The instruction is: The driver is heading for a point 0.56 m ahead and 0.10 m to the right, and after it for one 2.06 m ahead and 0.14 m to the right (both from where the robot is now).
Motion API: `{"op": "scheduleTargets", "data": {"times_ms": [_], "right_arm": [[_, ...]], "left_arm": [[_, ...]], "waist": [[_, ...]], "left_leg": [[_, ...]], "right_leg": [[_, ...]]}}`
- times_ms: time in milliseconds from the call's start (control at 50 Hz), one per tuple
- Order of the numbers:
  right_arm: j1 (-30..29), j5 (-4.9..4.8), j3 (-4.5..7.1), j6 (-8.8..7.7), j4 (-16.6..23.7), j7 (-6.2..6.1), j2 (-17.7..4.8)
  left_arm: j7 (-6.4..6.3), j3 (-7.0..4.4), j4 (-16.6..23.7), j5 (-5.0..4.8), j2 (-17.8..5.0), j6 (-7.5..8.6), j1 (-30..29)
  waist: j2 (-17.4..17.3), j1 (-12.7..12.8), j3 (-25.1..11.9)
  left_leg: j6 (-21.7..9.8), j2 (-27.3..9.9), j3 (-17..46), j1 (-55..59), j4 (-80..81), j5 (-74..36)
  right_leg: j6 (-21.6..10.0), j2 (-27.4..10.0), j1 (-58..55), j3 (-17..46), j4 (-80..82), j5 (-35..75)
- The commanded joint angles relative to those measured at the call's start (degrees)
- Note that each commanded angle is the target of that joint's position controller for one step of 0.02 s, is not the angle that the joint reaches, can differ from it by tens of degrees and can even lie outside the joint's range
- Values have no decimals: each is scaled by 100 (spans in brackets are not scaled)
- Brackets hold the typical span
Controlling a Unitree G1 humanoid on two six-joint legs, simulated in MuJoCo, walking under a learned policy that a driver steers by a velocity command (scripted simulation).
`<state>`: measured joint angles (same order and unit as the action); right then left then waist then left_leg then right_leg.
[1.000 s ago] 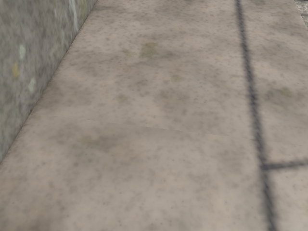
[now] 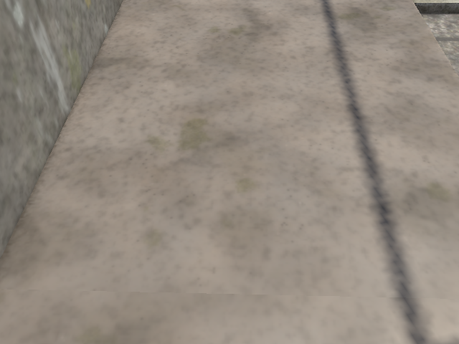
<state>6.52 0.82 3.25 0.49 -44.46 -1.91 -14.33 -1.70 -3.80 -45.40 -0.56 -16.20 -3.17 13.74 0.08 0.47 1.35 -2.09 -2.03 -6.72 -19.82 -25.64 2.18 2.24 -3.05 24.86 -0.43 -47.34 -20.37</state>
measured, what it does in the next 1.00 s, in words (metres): goes down, turning right: right foot, then left foot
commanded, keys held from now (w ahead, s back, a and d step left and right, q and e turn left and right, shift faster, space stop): e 0.28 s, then w+e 0.04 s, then w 0.68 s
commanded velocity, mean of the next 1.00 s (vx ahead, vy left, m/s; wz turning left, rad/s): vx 0.26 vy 0.00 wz -0.29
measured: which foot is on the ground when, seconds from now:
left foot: down 0.00-0.06, up 0.08-0.52, down 0.54-1.00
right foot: up 0.00-0.04, down 0.06-0.54, up 0.56-0.96, down 0.98-1.00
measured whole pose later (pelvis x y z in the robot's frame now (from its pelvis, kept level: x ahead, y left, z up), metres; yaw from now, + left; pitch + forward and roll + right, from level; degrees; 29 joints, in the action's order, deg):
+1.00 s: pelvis +0.25 -0.11 -0.03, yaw -16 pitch +3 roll +2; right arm 28.3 -1.1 3.6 -3.0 -53.6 -0.1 -16.4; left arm 2.0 -2.6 -34.3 -0.5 -15.9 5.7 1.1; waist 1.6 -6.9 1.0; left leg 1.8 -0.9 2.4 1.0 -32.5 25.8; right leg -5.1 -0.5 25.4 0.9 -26.7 -0.7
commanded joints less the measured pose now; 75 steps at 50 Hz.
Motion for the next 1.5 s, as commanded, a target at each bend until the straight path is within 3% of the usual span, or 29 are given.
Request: {"op": "scheduleTargets", "data": {"times_ms": [20,60,80,100,120,180,280,360,500,540,560,580,600,680,800,940,980,1000,1020,1040,1060,1080,1220,1300,1380,1440,1460,1480,1500], "right_arm": [[-362,-131,252,26,311,-35,-911],[2,-209,229,68,152,-10,-624],[-26,-21,171,56,358,-15,-406],[-811,12,245,39,529,-55,-670],[-722,-99,288,46,515,-65,-724],[-318,0,384,69,227,-137,-828],[-464,-108,305,-33,314,-75,-601],[-643,-180,266,-153,335,104,-646],[-61,-198,219,-597,56,334,-612],[749,-106,266,-649,-198,306,-806],[1222,-30,324,-646,-314,267,-1192],[1522,0,434,-659,-420,330,-1528],[1446,-107,357,-686,-363,326,-1256],[1100,-128,199,-609,-240,225,-879],[1558,-213,206,-524,-423,166,-1018],[1897,-280,279,-415,-622,160,-1290],[1702,-204,207,-429,-472,173,-1131],[1903,-10,38,-503,-260,168,-539],[2274,125,-25,-640,-422,209,-535],[2564,-345,51,-720,-318,240,-778],[1746,-440,100,-710,-268,205,-1075],[1314,-378,124,-662,-195,195,-1086],[1068,-121,73,-492,-82,196,-455],[345,-106,25,-607,283,423,-403],[235,-71,132,-523,581,602,-713],[1229,-30,324,-551,464,618,-1020],[1630,-14,440,-563,465,505,-1437],[1482,79,383,-533,681,394,-1730],[1577,37,345,-500,749,402,-1562]], "left_arm": [[87,-154,288,16,-399,51,533],[97,-277,335,119,-790,82,695],[5,-438,593,111,-1559,54,422],[46,-414,614,345,-1529,158,730],[52,-371,622,368,-1403,284,502],[-9,-256,754,1,-922,346,-184],[-101,-283,782,-3,-938,266,167],[-125,-305,826,-23,-976,239,227],[-7,-187,730,6,-839,339,192],[12,-60,798,26,-434,396,53],[25,30,913,-5,-81,471,19],[6,-83,1200,-88,-514,577,-293],[28,-156,1198,-70,-824,659,-418],[149,-154,1110,-20,-605,786,-585],[316,27,1343,-22,-64,907,-1349],[399,-122,1399,-77,-514,924,-1158],[313,-309,960,14,-943,905,521],[247,-388,806,128,-1459,848,1298],[284,-242,826,66,-1286,752,1339],[345,-309,708,11,-1315,708,1285],[345,-230,773,-1,-908,738,889],[346,-150,818,34,-717,760,351],[242,-132,469,156,-564,1043,-251],[67,-130,307,95,-671,952,-90],[-25,-215,183,-24,-840,779,-67],[-80,-235,250,-37,-837,586,-58],[-71,-182,382,78,-741,608,68],[25,-19,472,282,-198,654,717],[126,8,494,118,-545,700,918]], "waist": [[-795,251,-751],[173,190,-385],[1855,-58,-80],[1496,463,-170],[1153,243,-154],[744,-75,-288],[700,48,-615],[997,232,-470],[754,1,-245],[329,-326,-411],[-765,-344,-408],[-1384,-425,167],[-933,-462,449],[-815,-365,476],[-636,-638,281],[-627,-242,96],[-322,626,-1029],[1082,612,-1943],[1910,410,-2178],[2094,355,-2334],[874,465,-1295],[421,312,-646],[294,-234,-12],[221,57,-154],[192,-22,-84],[-14,-461,-479],[-706,-581,-929],[-1768,-37,-1388],[-1216,-234,-2526]], "left_leg": [[-908,-1470,885,433,679,-181],[-80,-856,221,-177,-661,945],[515,179,-274,-1537,-1991,2734],[435,403,713,-1718,-3247,3528],[333,296,1030,-1784,-3673,3106],[392,174,1120,-1764,-3808,2074],[594,308,1187,-1703,-3026,1593],[593,274,1106,-1241,-1680,1361],[87,296,738,574,262,839],[-194,-322,1238,1763,453,985],[-629,-1199,2654,2366,924,1824],[-1313,-2018,4281,2230,1460,2828],[-1449,-1985,4211,2200,1444,3043],[-973,-1273,3021,1970,1752,2150],[-739,-718,1533,1296,1586,-202],[-507,-1145,1559,2035,551,-2082],[-234,-684,1208,998,-1589,-2255],[56,31,809,-654,-3718,866],[63,318,1394,-1221,-4733,3708],[123,292,1483,-2184,-5326,3213],[110,-90,1274,-2487,-5257,2677],[99,-317,1172,-2334,-4867,2045],[230,-362,1196,-1379,-2588,221],[184,-44,833,-628,-929,-1852],[0,11,875,-762,-476,-1216],[-268,434,503,304,-48,-828],[-666,-185,1318,1401,-48,-3387],[-1815,-1572,3529,3064,-524,-6236],[-2380,-2024,4385,3572,-257,-5577]], "right_leg": [[-252,144,-930,-303,967,649],[-768,-295,-1343,706,2459,1718],[-1677,-1656,-1560,2758,3001,2883],[-2263,-1918,-1115,3268,3321,2633],[-2079,-1619,-1112,2761,3263,2305],[-1388,-984,-1382,1942,2942,2536],[-1456,-820,-2083,1963,2691,3253],[-1519,-691,-1781,2418,3229,-127],[-1409,-476,-941,2619,2888,-653],[-1049,-19,-81,2194,1836,-753],[-675,717,958,1116,363,-888],[-563,813,2112,760,-490,-1545],[-475,430,2485,940,-922,-1202],[-312,-123,2467,537,-787,435],[-176,122,950,17,1309,2265],[-663,298,-150,91,2101,1924],[-1100,-69,-2738,306,1903,2444],[-1515,-1403,-4568,2055,1713,2762],[-1651,-1668,-4634,3016,1566,4477],[-2256,-2128,-4747,4014,2634,1733],[-1992,-1707,-3897,3393,2914,838],[-1771,-1465,-2914,2667,3101,1070],[-1409,-823,-1382,224,3600,4922],[-1203,-588,-1310,-439,3428,4405],[-1073,-921,-1943,-363,2698,4097],[-801,-664,-1896,-548,595,4578],[-421,-96,-1092,-797,-1203,3014],[61,990,1053,-536,-3318,-2118],[96,873,1367,655,-3888,-2023]]}}
Next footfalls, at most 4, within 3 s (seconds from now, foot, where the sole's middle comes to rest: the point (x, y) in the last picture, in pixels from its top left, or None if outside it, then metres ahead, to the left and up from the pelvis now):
0.06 right None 0.04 -0.12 -0.77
0.54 left None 0.12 0.10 -0.78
0.98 right None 0.35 -0.25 -0.80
1.46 left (285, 295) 0.65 -0.12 -0.82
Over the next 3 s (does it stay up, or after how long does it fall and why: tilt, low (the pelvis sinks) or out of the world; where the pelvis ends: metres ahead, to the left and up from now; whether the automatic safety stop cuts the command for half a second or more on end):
stays up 0.59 -0.23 -0.05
